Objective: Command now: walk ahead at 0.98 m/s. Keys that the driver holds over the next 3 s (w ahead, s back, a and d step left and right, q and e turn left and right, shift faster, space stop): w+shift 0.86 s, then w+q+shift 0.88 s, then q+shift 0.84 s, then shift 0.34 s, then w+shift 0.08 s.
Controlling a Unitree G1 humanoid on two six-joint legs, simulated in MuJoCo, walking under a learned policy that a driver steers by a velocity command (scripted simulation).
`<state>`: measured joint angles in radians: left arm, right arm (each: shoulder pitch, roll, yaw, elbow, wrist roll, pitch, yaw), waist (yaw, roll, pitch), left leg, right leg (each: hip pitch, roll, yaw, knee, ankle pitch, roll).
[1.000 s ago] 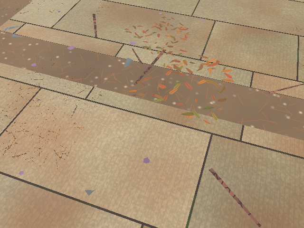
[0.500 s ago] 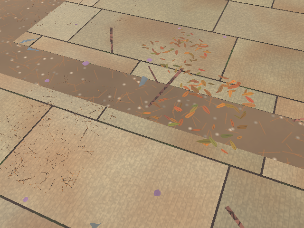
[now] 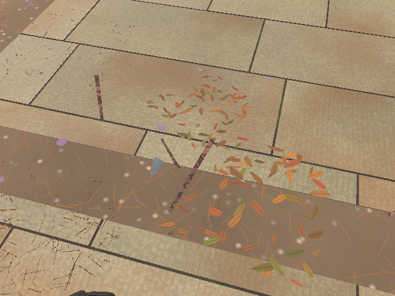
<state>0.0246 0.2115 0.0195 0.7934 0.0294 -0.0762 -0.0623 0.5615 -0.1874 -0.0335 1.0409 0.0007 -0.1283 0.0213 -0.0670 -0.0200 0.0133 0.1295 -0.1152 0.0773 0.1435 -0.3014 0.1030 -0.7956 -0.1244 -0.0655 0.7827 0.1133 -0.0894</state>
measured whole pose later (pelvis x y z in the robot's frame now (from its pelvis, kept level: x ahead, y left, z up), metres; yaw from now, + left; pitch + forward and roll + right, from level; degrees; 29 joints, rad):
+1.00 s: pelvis +0.98 +0.02 -0.01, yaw +3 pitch +2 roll +0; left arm -0.08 0.22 -0.03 0.72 0.03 -0.09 -0.05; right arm 0.57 -0.21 -0.02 1.03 0.00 -0.13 0.02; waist -0.12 -0.01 0.04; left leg 0.25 -0.08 -0.01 0.07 -0.35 0.08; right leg -0.68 -0.06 -0.06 0.56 0.11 -0.08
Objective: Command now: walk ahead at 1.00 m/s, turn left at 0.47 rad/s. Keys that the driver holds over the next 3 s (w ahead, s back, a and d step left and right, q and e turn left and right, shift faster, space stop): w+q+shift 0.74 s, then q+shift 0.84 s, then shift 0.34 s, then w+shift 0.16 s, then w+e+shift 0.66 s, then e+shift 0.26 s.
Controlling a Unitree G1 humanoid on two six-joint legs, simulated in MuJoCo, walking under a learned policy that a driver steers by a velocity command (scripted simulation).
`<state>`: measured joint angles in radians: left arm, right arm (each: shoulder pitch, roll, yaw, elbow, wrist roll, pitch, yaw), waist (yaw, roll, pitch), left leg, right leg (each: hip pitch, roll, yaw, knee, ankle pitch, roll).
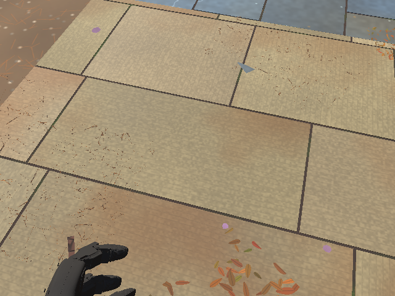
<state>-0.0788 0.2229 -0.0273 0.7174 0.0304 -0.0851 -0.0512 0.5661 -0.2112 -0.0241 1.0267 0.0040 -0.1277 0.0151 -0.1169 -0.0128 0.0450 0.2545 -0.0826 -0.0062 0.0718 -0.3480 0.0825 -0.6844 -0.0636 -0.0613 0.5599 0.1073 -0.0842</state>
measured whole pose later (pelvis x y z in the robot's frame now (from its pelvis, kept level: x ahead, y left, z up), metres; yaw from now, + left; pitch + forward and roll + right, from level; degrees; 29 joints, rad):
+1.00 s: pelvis +0.87 +0.21 -0.01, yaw +53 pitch +2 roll -2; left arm -0.02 0.26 0.02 0.57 0.02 -0.11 0.01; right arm 0.36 -0.32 -0.07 0.76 0.04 0.00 -0.02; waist -0.10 0.01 0.09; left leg -0.27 -0.15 -0.22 1.27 -0.58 -0.01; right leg -0.55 0.00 0.00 0.59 -0.09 0.02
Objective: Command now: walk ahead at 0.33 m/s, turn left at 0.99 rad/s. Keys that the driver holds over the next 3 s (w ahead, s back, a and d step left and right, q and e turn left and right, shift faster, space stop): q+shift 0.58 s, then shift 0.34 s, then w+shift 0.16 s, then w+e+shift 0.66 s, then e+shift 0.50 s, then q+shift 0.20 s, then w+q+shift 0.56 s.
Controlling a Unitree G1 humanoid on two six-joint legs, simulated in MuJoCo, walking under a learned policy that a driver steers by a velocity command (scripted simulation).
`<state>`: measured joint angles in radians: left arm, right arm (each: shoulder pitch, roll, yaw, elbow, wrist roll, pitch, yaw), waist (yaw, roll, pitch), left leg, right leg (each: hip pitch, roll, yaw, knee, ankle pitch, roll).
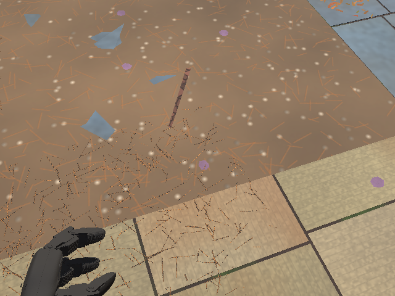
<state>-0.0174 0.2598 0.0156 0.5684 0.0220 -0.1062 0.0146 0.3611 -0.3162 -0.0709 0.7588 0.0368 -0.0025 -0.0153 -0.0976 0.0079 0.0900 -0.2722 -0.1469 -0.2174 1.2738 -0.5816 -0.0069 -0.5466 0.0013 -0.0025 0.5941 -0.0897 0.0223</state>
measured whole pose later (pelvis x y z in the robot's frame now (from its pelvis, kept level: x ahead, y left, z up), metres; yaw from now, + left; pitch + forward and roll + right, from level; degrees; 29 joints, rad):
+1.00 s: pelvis +0.18 +0.00 +0.03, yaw +44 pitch +2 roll +1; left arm 0.20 0.25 0.05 0.72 -0.01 0.00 0.01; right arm 0.18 -0.31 -0.07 0.61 0.01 0.04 -0.01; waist 0.03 0.01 0.00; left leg -0.44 -0.05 -0.09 0.99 -0.46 -0.06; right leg -0.27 -0.01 0.02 0.47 -0.24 -0.02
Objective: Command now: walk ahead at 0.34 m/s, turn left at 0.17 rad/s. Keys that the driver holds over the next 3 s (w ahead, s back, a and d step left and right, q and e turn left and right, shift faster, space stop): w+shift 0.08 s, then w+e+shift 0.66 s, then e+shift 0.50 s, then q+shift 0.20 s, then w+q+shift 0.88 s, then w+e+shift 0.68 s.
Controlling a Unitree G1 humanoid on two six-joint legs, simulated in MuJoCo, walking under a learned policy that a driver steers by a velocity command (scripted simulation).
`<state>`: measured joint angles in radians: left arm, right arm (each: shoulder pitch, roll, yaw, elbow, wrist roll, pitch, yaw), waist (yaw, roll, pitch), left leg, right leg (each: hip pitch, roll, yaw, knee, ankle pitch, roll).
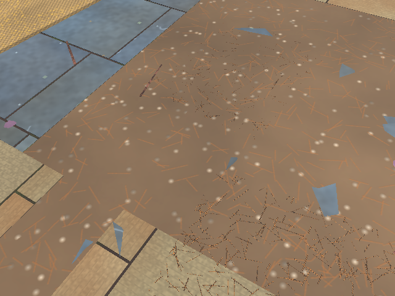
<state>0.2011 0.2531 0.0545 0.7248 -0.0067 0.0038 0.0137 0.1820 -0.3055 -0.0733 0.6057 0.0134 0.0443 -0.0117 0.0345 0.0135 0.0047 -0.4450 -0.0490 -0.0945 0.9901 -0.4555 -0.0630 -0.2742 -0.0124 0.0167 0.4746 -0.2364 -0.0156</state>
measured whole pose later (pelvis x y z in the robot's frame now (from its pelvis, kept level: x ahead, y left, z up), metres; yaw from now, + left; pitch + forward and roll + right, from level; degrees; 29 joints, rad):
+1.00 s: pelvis +0.59 -0.16 -0.04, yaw -44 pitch +3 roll +1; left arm 0.42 0.33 0.08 0.76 -0.03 0.00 0.03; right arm -0.07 -0.26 -0.01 0.53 -0.02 -0.13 -0.01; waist 0.11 0.00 0.08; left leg -0.57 -0.03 -0.07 0.48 0.06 -0.02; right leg -0.09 0.18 0.30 0.85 -0.59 -0.04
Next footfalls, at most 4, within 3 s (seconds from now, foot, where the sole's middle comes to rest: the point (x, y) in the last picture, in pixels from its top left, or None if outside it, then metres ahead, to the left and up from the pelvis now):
0.14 left None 0.01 0.14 -0.78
0.56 right None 0.39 -0.13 -0.78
0.98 left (275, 206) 0.84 -0.22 -0.78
1.40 right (329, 260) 0.62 -0.38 -0.78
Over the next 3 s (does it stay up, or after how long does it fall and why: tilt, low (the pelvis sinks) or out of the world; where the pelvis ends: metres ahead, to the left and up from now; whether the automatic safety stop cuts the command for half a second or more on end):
stays up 1.74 -0.64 -0.01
